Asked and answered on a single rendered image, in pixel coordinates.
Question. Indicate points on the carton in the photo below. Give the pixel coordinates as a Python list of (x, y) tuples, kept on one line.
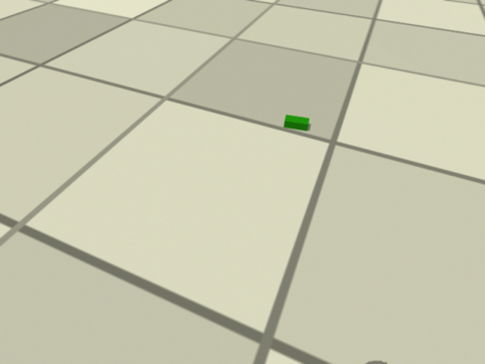
[(294, 122)]

